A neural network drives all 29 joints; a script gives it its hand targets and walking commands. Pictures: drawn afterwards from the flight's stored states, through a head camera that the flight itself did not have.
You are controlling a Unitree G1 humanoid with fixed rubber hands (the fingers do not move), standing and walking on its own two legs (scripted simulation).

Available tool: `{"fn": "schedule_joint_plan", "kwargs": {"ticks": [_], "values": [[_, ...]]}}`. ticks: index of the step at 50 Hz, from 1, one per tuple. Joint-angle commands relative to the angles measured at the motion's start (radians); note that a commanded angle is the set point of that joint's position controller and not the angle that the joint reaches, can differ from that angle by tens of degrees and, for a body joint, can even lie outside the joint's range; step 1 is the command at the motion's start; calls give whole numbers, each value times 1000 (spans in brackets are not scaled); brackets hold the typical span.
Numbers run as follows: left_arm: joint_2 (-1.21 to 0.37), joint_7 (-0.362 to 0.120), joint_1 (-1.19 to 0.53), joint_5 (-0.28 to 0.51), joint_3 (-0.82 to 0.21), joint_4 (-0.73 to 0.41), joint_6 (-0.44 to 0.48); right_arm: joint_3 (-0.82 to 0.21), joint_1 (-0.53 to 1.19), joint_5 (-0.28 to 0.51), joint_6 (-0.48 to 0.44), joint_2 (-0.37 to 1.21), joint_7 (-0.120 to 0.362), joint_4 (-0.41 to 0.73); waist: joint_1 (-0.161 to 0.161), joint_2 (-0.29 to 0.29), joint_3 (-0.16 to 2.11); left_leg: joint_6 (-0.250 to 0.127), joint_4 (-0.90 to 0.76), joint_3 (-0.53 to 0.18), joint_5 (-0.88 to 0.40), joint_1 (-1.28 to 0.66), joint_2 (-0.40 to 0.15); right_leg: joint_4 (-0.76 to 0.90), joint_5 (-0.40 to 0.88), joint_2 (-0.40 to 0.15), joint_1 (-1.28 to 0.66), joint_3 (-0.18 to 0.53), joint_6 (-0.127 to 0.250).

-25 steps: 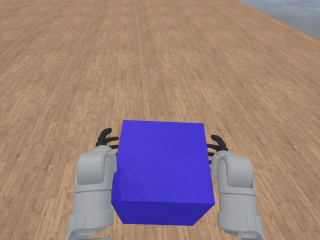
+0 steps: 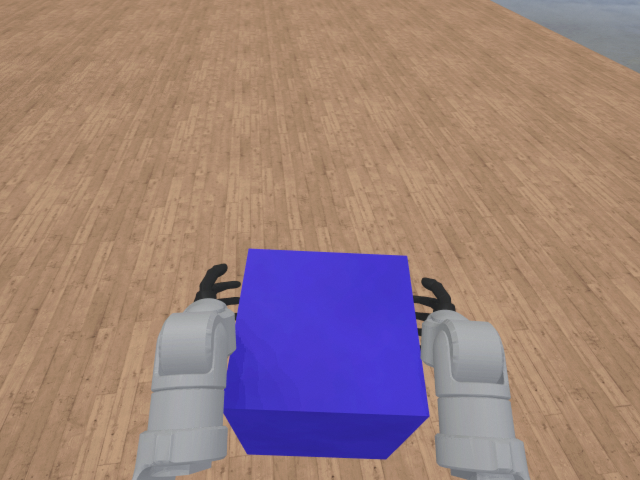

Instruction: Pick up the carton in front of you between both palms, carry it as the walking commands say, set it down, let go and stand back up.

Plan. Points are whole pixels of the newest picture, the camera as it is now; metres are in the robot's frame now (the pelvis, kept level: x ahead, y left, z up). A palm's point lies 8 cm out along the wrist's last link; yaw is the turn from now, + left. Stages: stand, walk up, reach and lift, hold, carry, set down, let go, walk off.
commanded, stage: carry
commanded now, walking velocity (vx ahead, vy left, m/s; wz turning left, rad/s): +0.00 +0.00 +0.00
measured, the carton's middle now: (322, 361) +0.29 +0.00 -0.02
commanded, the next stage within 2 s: hold in 0.88 s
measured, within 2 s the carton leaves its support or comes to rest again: neither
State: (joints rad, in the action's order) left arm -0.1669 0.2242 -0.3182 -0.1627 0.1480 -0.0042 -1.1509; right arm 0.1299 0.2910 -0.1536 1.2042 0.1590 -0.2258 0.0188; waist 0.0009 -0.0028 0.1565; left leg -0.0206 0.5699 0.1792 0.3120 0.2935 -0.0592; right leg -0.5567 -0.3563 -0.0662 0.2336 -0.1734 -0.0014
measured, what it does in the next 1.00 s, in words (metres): stands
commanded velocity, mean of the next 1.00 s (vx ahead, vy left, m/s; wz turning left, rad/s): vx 0.00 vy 0.00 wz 0.00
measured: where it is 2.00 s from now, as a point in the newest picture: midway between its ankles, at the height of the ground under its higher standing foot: outside the picture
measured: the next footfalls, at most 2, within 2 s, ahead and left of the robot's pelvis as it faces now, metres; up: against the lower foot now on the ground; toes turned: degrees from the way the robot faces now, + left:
none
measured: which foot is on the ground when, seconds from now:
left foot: down 0.00-1.00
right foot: down 0.00-1.00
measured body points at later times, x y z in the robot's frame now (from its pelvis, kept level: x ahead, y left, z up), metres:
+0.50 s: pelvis -0.03 +0.00 +0.00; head -0.07 +0.00 +0.45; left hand +0.26 +0.15 +0.04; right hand +0.26 -0.15 +0.03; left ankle -0.01 +0.10 -0.73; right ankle -0.04 -0.11 -0.73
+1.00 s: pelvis -0.05 +0.00 +0.01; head -0.08 +0.00 +0.46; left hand +0.25 +0.15 +0.04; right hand +0.24 -0.15 +0.04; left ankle -0.01 +0.11 -0.73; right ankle -0.04 -0.11 -0.73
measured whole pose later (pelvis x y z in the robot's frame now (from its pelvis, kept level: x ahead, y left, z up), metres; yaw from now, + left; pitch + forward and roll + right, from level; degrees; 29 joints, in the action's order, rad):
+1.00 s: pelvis -0.05 +0.00 +0.01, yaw -1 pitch -5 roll +0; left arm -0.14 0.01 -0.22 -0.27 0.19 0.19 -0.72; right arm 0.16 0.22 -0.26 0.74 0.14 -0.02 -0.22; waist -0.01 0.00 0.00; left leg -0.01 0.42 0.06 0.17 0.17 -0.02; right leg -0.41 -0.22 -0.01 0.12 -0.07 0.02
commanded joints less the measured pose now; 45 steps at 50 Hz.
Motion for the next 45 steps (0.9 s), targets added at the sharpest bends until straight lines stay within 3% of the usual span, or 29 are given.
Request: {"fn": "schedule_joint_plan", "kwargs": {"ticks": [1,10,19,28,32,37,44,45], "values": [[-1120,-449,-444,429,-654,58,21,-648,580,443,-80,1077,444,41,1,7,194,-8,-78,-120,-388,-106,-117,78,329,-104,-50,100,3],[-1078,-465,-378,364,-632,98,169,-629,526,385,-227,1050,459,-10,0,5,183,-11,-115,-126,-308,-101,-115,114,244,-106,-37,106,11],[-1018,-467,-323,250,-565,160,341,-566,458,267,-403,988,461,-77,-2,7,175,-8,-126,-126,-266,-89,-114,124,209,-108,-14,112,14],[-928,-454,-368,108,-413,295,503,-419,496,129,-568,892,446,-208,-3,4,180,-12,-144,-129,-214,-76,-111,137,176,-103,-3,117,23],[-946,-454,-366,106,-418,309,521,-427,496,128,-586,914,448,-225,-2,4,196,-12,-142,-129,-217,-80,-111,132,182,-103,-7,116,25],[-955,-447,-321,140,-474,255,476,-485,453,166,-541,922,445,-170,-2,8,202,-10,-134,-128,-243,-81,-112,126,196,-103,-9,115,23],[-933,-444,-320,146,-479,224,454,-484,444,168,-518,901,440,-144,-1,6,176,-6,-140,-126,-226,-65,-112,134,188,-103,4,118,22],[-973,-456,-260,141,-457,196,448,-466,382,158,-512,941,453,-143,-5,-17,70,-7,-163,-260,-433,-275,126,192,392,132,-92,266,46]]}}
